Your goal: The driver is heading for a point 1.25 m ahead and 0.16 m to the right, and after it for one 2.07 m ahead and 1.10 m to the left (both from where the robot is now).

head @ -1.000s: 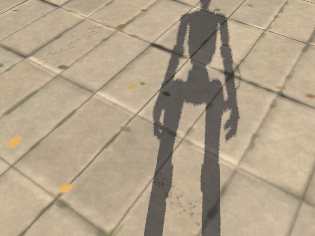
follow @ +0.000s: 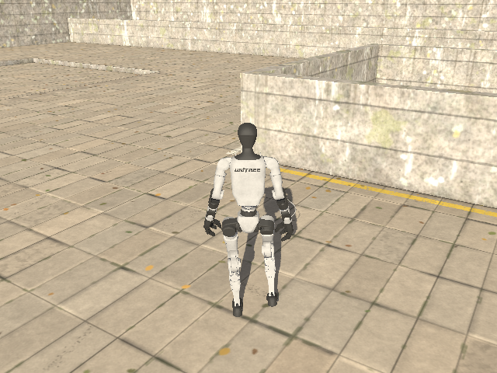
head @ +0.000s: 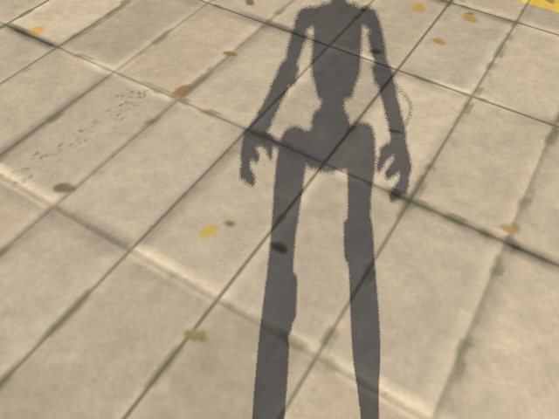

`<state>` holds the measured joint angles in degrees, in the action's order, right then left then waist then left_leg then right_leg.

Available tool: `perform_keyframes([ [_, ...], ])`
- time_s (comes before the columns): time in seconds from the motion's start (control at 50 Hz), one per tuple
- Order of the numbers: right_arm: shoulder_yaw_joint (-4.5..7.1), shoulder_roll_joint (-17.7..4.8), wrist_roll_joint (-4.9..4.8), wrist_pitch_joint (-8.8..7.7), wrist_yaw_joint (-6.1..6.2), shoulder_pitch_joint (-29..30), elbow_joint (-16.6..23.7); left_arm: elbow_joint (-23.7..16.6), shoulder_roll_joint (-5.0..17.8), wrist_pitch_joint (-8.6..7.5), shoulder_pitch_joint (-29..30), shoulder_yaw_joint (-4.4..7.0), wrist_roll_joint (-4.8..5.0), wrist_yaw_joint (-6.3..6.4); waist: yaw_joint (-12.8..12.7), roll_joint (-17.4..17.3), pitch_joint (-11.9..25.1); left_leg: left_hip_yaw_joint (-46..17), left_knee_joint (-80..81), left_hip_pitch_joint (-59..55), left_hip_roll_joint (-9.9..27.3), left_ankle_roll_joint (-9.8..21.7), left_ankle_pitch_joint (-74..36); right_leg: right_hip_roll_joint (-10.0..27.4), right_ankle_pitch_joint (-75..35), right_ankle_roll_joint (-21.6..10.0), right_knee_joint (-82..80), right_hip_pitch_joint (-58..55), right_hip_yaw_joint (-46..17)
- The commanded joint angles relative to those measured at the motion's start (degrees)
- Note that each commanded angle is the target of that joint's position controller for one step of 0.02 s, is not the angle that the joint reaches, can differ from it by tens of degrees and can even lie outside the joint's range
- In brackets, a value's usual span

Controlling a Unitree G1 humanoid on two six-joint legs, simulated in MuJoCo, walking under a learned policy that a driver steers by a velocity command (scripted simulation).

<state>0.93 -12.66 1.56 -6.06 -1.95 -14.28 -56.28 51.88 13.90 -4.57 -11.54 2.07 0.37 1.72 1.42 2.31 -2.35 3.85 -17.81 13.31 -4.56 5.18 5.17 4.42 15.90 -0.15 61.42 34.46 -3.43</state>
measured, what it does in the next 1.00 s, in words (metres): steps on the spot: right foot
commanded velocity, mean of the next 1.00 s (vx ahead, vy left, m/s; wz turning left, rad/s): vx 0.05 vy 0.00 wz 0.00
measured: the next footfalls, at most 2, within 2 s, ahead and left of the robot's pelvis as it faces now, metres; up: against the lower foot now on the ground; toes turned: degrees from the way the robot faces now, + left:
right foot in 0.18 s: +0.17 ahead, -0.15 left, +0.00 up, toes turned +1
left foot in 1.74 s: +0.56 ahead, +0.07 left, +0.00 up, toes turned +4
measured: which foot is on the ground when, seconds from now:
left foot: down 0.00-1.00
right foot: up 0.00-0.16, down 0.18-1.00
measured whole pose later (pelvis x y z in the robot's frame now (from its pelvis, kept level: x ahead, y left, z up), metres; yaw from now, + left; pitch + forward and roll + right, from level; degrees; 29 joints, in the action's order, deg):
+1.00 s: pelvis +0.09 -0.04 -0.01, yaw +0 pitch -1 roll +0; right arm 0.5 -9.3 -0.1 -1.0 2.5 -18.0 -64.5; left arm 61.8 10.1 0.4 -10.1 2.9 0.4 2.1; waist 0.4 0.1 -2.0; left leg 1.9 -29.8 8.1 0.2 0.8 20.4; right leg -1.0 13.7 -1.6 31.0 16.7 0.2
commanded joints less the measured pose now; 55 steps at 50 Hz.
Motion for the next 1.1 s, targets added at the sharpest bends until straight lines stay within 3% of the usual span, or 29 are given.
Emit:
perform_keyframes([
  [0.02,0.82,-7.04,0.13,-0.53,1.34,4.84,3.35,0.02,0.5,1.17,-8.08,0.07,-0.77,0.58,-4.41,-6.19,5.77,-3.9,4.94,6.64,13.58,9.07,-34.94,0.75,-7.72,1.32,-11.94,-12.69,1.17],
  [0.08,1.19,-8.9,-0.58,0.64,2.0,1.79,1.86,-0.88,1.69,2.06,-2.87,0.21,-0.39,0.39,-1.98,-6.24,6.67,-5.8,4.71,3.83,14.76,8.59,-23.43,-0.12,-11.15,1.88,-20.2,-14.57,1.27],
  [0.12,1.14,-8.67,-0.96,1.33,2.14,1.35,1.18,-1.37,2.88,2.46,-0.65,0.58,-0.39,0.35,-1.45,-6.43,5.53,-8.06,3.95,3.11,15.69,8.25,-14.3,-0.56,-9.72,1.41,-24.71,-15.66,1.04],
  [0.16,0.78,-7.4,-1.99,1.83,2.32,2.12,0.9,-0.77,3.3,2.25,-1.19,0.99,-0.95,0.31,-2.63,-5.53,4.94,-8.82,0.33,3.12,14.13,6.17,-5.92,-1.72,-11.4,-0.07,-33.06,-19.97,2.21],
  [0.18,0.29,-5.8,-2.23,1.88,2.36,0.16,0.23,-0.32,4.39,2.16,-2.16,1.38,-1.42,0.43,-2.72,-3.96,4.84,-8.86,-2.25,3.36,11.94,3.73,-1.77,-0.7,-16.18,-1.1,-37.89,-23.25,1.08],
  [0.2,-0.19,-4.31,-1.4,1.73,2.47,-2.36,-0.18,0.03,6.58,2.15,-4.18,1.84,-1.67,0.7,-1.65,-0.7,6.33,-7.18,-6.65,4.91,8.74,1.08,3.83,3.89,-26.96,-2.53,-38.03,-27.85,-3.56],
  [0.22,-0.28,-2.71,-0.72,1.55,2.38,-9.29,-1.49,0.19,9.04,2.59,-2.45,2.18,-1.22,0.97,3.38,7.9,6.93,-3.87,-8.44,9.22,4.01,-1.13,14.56,7.41,-30.37,-6.83,-36.54,-31.25,-6.77],
  [0.24,-0.6,-1.96,-0.84,2.24,3.08,-8.25,-1.64,1.0,5.03,2.67,-2.08,1.49,-1.0,0.51,2.09,9.82,7.92,-2.49,-9.04,5.68,4.27,-2.53,14.78,7.66,-17.47,-8.75,-39.18,-26.57,-8.38],
  [0.26,-0.29,-3.66,-1.03,3.09,3.54,-5.21,-1.31,0.69,2.93,2.49,0.06,1.15,-0.76,0.05,1.54,7.07,5.2,-2.43,-8.25,3.69,4.51,-3.09,12.85,5.22,-10.15,-7.41,-40.33,-22.26,-7.87],
  [0.3,0.19,-5.06,-1.0,4.54,4.03,-3.97,-2.08,0.12,2.87,2.08,2.64,1.07,-0.71,-0.27,1.21,3.4,3.0,-2.73,-7.03,2.57,4.9,-3.35,11.03,1.48,-9.24,-4.81,-39.07,-19.56,-4.08],
  [0.34,0.03,-4.54,-0.93,4.79,3.92,-4.44,-2.82,1.22,3.67,1.71,1.3,1.48,-0.24,-0.2,0.69,1.38,3.41,-3.21,-6.69,2.07,5.44,-3.13,9.01,0.09,-13.72,-4.22,-37.13,-21.17,-2.36],
  [0.44,0.05,-4.12,-1.39,4.34,3.76,-3.49,-3.94,2.87,3.15,1.96,0.02,1.62,-0.06,-0.04,-0.57,-1.3,5.63,-3.44,-7.74,1.29,6.01,-3.57,2.92,-0.62,-24.52,-5.07,-33.23,-25.74,-0.95],
  [0.62,-0.01,-3.12,-1.41,5.17,4.22,-4.83,-6.05,4.66,2.35,3.44,1.04,1.83,-0.03,0.02,-0.7,-2.36,2.9,-3.47,-7.56,0.85,6.2,-3.92,3.37,-1.79,-20.89,-4.68,-33.33,-24.85,0.17],
  [0.94,0.09,-1.53,-1.32,4.74,4.55,-6.89,-7.58,7.8,1.43,4.6,1.56,1.62,-0.19,0.55,-1.2,-2.37,-0.73,-3.68,-4.4,3.03,6.36,-3.72,9.99,-2.82,-11.05,-3.26,-35.84,-24.4,0.8],
  [0.96,0.09,-1.11,-1.38,4.79,4.56,-8.37,-8.32,8.59,0.89,4.66,0.49,1.48,-0.23,0.56,-1.12,-2.65,0.4,-3.45,-3.71,2.62,6.05,-3.3,16.25,-3.63,-3.77,-3.28,-35.86,-24.71,1.57],
  [0.98,0.53,-2.16,-1.8,4.91,4.67,-8.87,-8.39,8.94,1.53,4.72,0.0,1.75,0.11,0.63,-1.04,-3.5,-0.81,-4.03,-3.4,3.48,6.03,-2.09,24.19,-5.09,6.74,-3.45,-34.55,-22.89,2.88],
  [1.02,1.35,-4.3,-2.47,4.6,4.93,-9.63,-7.35,8.27,2.04,4.04,1.45,1.97,0.45,0.59,0.03,-5.54,-4.95,-9.56,-0.21,4.8,9.56,1.55,38.65,-6.31,19.24,-3.95,-30.95,-15.19,4.06],
  [1.04,1.87,-5.75,-2.85,3.97,4.9,-11.67,-7.37,7.19,1.0,3.06,3.65,1.73,0.7,0.3,1.23,-8.0,-6.5,-15.75,3.25,2.94,13.87,4.01,42.54,-6.51,16.82,-3.79,-26.75,-10.72,5.03],
  [1.06,2.74,-8.05,-3.16,3.28,4.81,-12.09,-7.25,6.33,-0.48,1.94,5.4,1.37,1.0,-0.24,1.61,-11.97,-7.89,-23.88,7.79,0.78,20.11,7.0,43.69,-6.53,9.32,-3.46,-19.8,-6.89,7.19],
  [1.08,3.22,-8.86,-2.98,2.68,4.73,-11.1,-6.78,5.69,-0.21,1.06,6.64,1.36,1.0,-0.73,1.62,-12.34,-9.55,-28.64,9.66,0.06,24.41,9.16,41.16,-3.9,6.93,-4.01,-14.81,-3.21,5.48],
  [1.1,3.19,-8.16,-2.56,2.05,4.53,-10.68,-6.31,5.26,0.08,0.4,6.89,1.44,1.21,-1.12,1.36,-11.58,-9.96,-29.84,9.67,-1.67,25.77,9.79,37.15,-2.21,9.18,-4.59,-11.66,0.01,4.09],
])
Keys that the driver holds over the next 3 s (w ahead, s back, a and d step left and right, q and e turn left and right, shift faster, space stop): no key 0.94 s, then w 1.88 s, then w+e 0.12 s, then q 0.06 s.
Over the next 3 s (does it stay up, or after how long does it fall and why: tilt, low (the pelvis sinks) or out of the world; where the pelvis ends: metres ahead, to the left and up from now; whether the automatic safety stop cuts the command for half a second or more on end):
stays up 1.09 0.00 -0.01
